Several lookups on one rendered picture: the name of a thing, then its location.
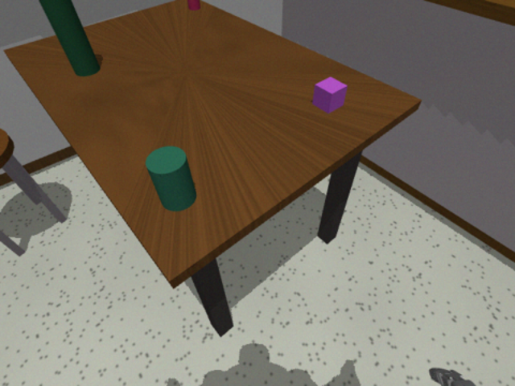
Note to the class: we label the right robot hand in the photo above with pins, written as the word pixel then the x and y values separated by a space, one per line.
pixel 449 378

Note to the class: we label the stool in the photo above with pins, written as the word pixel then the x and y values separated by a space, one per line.
pixel 20 176

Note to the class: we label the table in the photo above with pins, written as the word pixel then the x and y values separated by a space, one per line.
pixel 237 99

